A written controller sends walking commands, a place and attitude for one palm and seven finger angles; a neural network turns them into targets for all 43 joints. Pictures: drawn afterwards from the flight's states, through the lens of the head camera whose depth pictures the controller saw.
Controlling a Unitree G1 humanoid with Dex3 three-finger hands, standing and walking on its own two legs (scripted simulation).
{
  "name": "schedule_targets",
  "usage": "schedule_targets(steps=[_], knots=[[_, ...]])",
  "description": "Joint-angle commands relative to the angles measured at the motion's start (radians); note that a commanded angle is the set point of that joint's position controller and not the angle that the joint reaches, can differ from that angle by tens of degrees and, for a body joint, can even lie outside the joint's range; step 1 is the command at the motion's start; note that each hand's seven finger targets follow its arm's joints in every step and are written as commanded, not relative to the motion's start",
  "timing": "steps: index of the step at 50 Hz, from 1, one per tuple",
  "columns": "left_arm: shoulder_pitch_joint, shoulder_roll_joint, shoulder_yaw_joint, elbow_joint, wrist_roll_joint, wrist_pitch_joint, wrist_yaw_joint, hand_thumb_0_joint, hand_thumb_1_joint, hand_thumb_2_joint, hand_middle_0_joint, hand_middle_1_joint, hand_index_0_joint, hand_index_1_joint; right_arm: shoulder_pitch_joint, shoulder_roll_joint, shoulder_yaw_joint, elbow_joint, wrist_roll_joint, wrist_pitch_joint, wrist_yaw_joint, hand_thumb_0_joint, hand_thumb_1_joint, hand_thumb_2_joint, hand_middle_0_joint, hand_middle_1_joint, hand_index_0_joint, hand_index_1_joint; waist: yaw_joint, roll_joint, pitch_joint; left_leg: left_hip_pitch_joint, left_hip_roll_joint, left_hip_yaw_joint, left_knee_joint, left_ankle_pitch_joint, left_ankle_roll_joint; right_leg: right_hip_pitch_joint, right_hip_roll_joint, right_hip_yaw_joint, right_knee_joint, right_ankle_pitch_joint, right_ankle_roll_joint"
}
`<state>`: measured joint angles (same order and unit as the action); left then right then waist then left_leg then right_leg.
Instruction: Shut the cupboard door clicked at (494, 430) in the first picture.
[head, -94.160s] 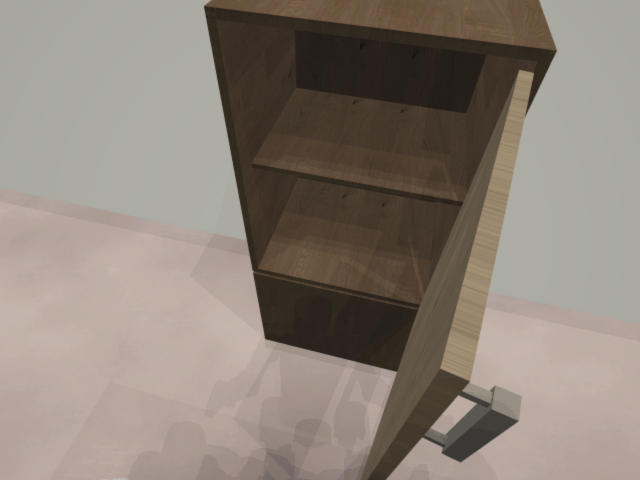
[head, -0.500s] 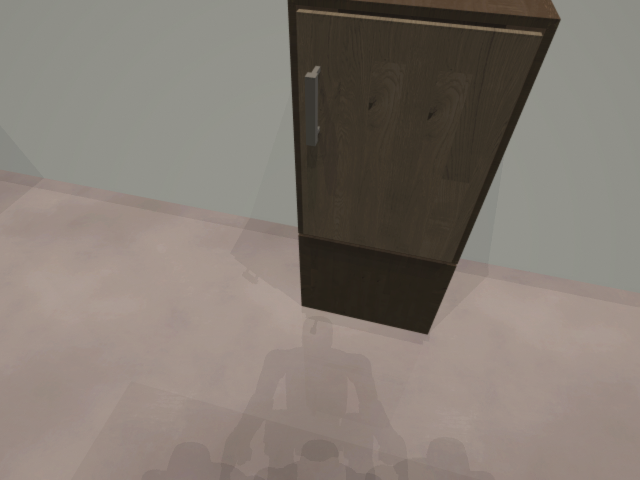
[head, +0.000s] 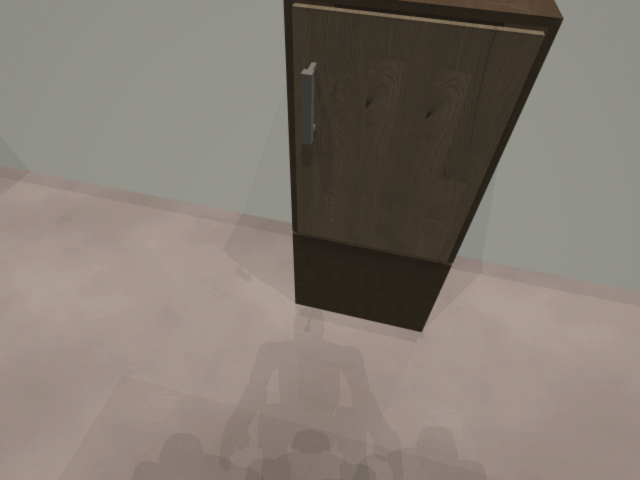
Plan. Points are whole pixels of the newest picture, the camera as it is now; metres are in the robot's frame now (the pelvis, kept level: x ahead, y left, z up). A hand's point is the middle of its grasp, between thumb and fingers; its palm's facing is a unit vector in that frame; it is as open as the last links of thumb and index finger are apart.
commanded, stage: look to check the result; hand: left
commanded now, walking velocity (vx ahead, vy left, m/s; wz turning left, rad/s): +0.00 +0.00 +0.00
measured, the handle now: (310, 104) +0.79 +0.06 +0.07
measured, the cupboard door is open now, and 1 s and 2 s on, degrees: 0 0 0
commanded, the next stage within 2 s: stand and wait in 0.46 s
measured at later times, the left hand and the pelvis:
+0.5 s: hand out of the picture +0.02 +0.18 -0.17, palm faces +0.01 -0.98 -0.21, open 7.4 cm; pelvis +0.01 -0.01 +0.00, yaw +0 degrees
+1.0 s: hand out of the picture +0.03 +0.19 -0.17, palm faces +0.00 -0.97 -0.23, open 7.4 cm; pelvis +0.02 -0.01 +0.00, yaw +0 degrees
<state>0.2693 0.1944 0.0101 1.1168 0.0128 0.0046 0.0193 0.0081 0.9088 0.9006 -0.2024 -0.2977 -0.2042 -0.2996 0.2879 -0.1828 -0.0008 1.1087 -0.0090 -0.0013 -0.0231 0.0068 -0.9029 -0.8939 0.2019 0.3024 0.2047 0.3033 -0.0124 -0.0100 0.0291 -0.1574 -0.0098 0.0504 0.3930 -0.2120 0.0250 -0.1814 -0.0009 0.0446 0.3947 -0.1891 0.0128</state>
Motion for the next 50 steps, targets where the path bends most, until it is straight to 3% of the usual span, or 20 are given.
schedule_targets(steps=[1,10,15,21,50], knots=[[0.046,0.119,0.023,-0.027,0.003,-0.018,0.01,0.0,0.9,0.9,-0.2,-0.3,-0.2,-0.3,0.036,-0.133,-0.028,-0.036,-0.003,-0.017,-0.013,0.0,-0.9,-0.9,0.2,0.3,0.2,0.3,0.003,0.003,0.024,-0.007,0.109,-0.105,-0.09,0.043,0.008,-0.029,-0.075,0.068,-0.071,0.055,-0.048],[0.04,0.127,0.021,-0.019,0.002,-0.019,0.01,0.0,0.9,0.9,-0.2,-0.3,-0.2,-0.3,0.024,-0.144,-0.027,-0.032,-0.003,-0.017,-0.013,0.0,-0.9,-0.9,0.2,0.3,0.2,0.3,0.002,0.009,0.015,0.014,0.113,-0.103,-0.094,0.064,0.007,-0.018,-0.076,0.068,-0.075,0.073,-0.048],[0.036,0.129,0.019,-0.015,0.003,-0.017,0.01,0.0,0.9,0.9,-0.2,-0.3,-0.2,-0.3,0.011,-0.146,-0.026,-0.033,-0.003,-0.014,-0.012,0.0,-0.9,-0.9,0.2,0.3,0.2,0.3,0.003,0.006,0.045,0.005,0.112,-0.102,-0.104,0.039,0.006,-0.031,-0.077,0.067,-0.083,0.055,-0.046],[0.025,0.135,0.022,-0.017,0.003,-0.022,0.01,0.0,0.9,0.9,-0.2,-0.3,-0.2,-0.3,0.002,-0.152,-0.027,-0.034,-0.004,-0.017,-0.013,0.0,-0.9,-0.9,0.2,0.3,0.2,0.3,0.002,0.001,0.012,0.025,0.114,-0.1,-0.095,0.087,0.005,-0.008,-0.079,0.07,-0.082,0.097,-0.048],[0.003,0.158,0.023,-0.017,-0.001,-0.027,0.009,0.0,0.9,0.9,-0.2,-0.3,-0.2,-0.3,-0.024,-0.167,-0.025,-0.024,-0.004,-0.016,-0.012,0.0,-0.9,-0.9,0.2,0.3,0.2,0.3,0.004,0.011,0.011,0.042,0.115,-0.098,-0.1,0.119,-0.001,0.025,-0.087,0.072,-0.101,0.141,-0.052]])
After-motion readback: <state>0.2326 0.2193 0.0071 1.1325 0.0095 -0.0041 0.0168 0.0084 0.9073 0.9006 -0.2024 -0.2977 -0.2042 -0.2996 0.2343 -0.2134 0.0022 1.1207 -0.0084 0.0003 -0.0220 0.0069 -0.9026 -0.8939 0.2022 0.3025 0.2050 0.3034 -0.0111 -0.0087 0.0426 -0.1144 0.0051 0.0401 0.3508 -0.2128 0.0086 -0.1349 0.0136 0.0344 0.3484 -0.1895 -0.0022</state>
